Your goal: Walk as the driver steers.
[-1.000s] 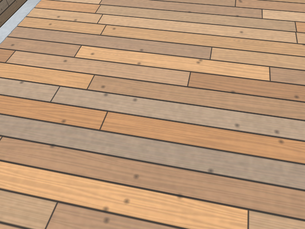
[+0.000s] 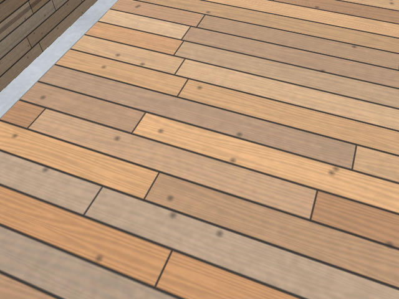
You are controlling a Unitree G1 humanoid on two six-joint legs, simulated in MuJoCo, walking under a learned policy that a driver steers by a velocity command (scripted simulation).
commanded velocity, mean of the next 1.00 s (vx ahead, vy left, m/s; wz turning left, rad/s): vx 0.50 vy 0.00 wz -0.57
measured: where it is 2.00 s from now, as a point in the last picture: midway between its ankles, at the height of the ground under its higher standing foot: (315, 175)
